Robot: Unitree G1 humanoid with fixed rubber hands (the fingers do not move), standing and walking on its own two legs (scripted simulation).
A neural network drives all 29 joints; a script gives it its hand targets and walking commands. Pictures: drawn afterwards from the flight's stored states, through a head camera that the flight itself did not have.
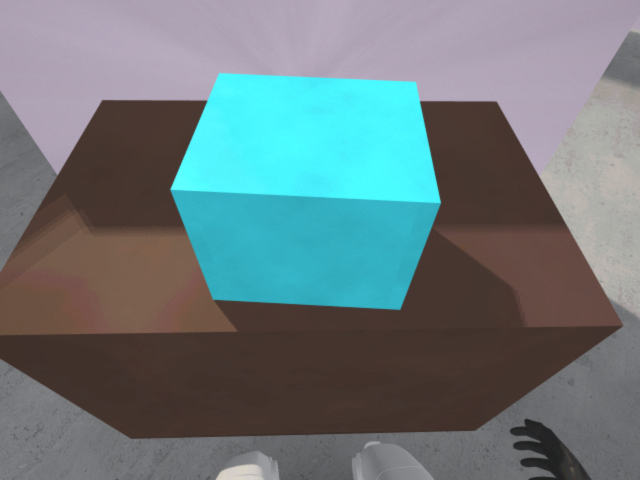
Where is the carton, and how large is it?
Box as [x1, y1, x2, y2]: [170, 73, 440, 309]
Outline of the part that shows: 219,73 170,189 213,299 399,309 440,203 415,82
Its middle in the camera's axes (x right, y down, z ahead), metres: -0.01 -0.06 +0.57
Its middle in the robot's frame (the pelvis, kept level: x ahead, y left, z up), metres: +0.48 +0.01 +0.07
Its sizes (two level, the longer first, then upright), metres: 0.286 0.243 0.233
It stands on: a pedestal, 0.66 m high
